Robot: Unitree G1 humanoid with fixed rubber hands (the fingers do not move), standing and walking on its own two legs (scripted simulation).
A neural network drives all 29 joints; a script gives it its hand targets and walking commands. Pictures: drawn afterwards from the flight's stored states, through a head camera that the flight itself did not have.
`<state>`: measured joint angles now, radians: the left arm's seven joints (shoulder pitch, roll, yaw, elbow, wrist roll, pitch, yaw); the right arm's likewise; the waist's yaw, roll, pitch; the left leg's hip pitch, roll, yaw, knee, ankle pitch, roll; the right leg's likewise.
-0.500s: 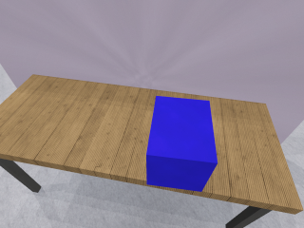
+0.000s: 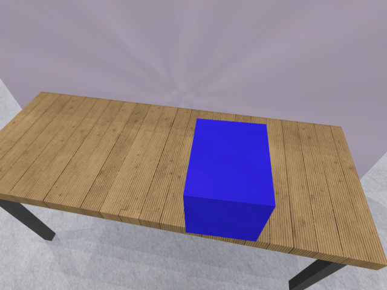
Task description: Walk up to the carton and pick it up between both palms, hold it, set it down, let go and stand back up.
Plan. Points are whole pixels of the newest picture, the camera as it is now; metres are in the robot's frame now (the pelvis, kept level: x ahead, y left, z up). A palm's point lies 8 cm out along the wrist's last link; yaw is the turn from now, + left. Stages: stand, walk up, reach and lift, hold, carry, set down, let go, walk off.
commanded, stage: stand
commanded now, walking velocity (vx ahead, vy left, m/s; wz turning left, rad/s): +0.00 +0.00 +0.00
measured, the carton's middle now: (225, 178) +0.42 -0.06 -0.08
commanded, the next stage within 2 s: none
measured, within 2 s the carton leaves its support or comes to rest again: neither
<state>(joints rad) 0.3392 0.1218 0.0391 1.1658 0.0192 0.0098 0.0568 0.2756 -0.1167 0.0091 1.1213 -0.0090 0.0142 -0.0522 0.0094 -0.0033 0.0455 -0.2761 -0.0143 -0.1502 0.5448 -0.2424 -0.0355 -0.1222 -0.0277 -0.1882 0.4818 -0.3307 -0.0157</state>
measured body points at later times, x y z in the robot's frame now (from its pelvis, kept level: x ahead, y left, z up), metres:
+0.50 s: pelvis +0.01 +0.00 +0.00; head +0.03 +0.01 +0.45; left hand -0.03 +0.21 -0.17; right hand +0.02 -0.22 -0.16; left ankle +0.03 +0.14 -0.73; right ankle -0.04 -0.10 -0.73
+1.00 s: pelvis +0.00 +0.00 +0.00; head +0.01 +0.01 +0.45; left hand -0.04 +0.21 -0.17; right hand +0.02 -0.22 -0.16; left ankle +0.04 +0.14 -0.73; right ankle -0.04 -0.10 -0.73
